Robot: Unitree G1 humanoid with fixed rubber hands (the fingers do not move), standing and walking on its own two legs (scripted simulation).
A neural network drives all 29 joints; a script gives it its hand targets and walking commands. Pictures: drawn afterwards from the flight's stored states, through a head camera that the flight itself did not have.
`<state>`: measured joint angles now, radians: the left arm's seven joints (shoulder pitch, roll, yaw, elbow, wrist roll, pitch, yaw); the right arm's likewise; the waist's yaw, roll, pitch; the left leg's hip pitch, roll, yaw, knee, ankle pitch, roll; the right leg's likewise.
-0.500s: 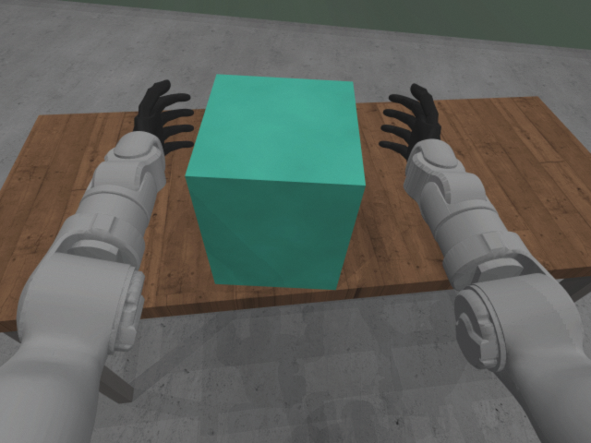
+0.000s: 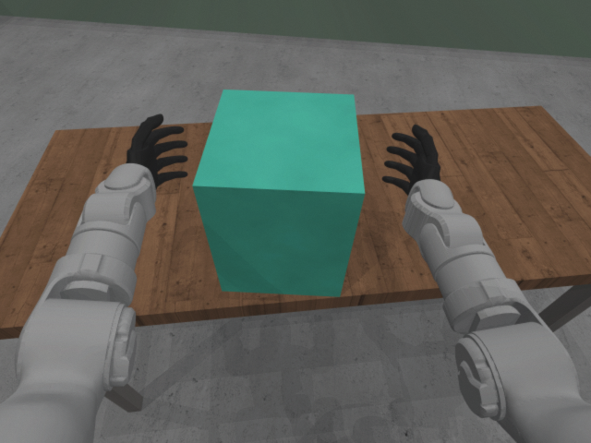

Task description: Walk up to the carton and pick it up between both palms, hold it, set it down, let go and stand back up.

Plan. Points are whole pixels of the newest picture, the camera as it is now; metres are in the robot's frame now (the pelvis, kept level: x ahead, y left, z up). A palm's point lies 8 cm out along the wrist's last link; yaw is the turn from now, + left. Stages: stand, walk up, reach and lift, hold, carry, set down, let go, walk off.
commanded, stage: set down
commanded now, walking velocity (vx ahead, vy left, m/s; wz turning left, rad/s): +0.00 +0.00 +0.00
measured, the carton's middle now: (284, 198) +0.48 -0.01 +0.05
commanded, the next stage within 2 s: none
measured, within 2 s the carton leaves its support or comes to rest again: neither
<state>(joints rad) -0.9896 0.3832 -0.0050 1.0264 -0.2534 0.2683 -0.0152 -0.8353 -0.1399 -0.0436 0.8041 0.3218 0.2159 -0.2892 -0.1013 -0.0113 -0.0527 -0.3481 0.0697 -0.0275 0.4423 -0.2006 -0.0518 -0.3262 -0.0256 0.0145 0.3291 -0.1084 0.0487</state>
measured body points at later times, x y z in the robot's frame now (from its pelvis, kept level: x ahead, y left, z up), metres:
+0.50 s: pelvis +0.00 +0.00 +0.00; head +0.02 +0.02 +0.45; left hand +0.43 +0.19 +0.11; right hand +0.38 -0.18 +0.10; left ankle +0.01 +0.15 -0.74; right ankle +0.03 -0.16 -0.74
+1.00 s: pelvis +0.00 +0.00 +0.00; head +0.02 +0.02 +0.45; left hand +0.36 +0.21 +0.06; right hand +0.33 -0.17 +0.06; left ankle +0.01 +0.15 -0.74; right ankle +0.03 -0.16 -0.74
